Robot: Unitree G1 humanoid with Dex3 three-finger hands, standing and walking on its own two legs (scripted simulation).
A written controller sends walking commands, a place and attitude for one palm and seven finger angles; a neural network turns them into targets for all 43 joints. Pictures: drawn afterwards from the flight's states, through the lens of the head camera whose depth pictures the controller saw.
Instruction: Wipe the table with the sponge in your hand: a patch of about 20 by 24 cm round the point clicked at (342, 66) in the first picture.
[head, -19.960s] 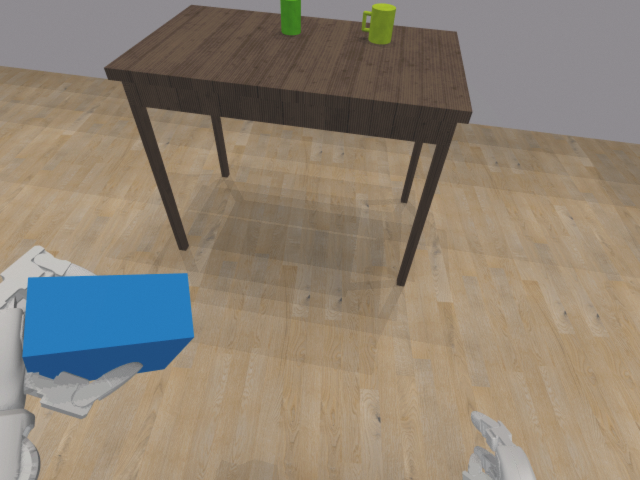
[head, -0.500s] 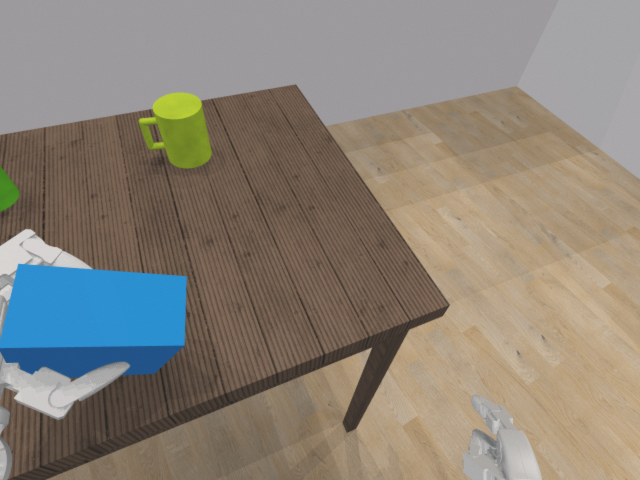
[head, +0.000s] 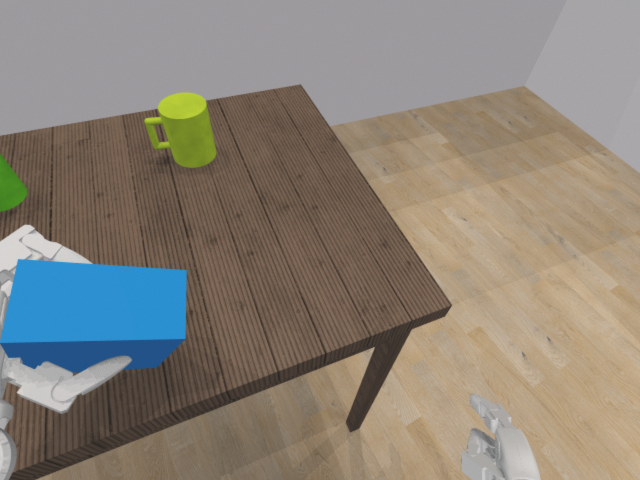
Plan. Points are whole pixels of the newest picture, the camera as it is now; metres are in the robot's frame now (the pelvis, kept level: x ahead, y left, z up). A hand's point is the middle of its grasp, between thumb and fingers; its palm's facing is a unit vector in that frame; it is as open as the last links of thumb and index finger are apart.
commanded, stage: shuffle to correct the standing spot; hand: left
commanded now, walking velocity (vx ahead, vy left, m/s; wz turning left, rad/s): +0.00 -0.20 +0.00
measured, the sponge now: (125, 323) +0.23 +0.20 +0.13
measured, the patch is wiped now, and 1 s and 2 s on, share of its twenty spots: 0.00 0.00 0.00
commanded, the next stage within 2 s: none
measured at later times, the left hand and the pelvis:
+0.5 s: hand (70, 319) +0.22 +0.23 +0.17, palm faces +0.32 -0.85 -0.41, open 10.5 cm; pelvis +0.00 -0.01 +0.00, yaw +0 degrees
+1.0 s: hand (77, 322) +0.22 +0.23 +0.16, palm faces +0.32 -0.85 -0.41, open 10.5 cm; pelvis +0.00 -0.01 +0.00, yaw +0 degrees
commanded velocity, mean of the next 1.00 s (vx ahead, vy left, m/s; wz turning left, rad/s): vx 0.00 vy -0.20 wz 0.00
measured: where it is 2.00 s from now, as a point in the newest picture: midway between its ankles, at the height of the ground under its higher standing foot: outside the picture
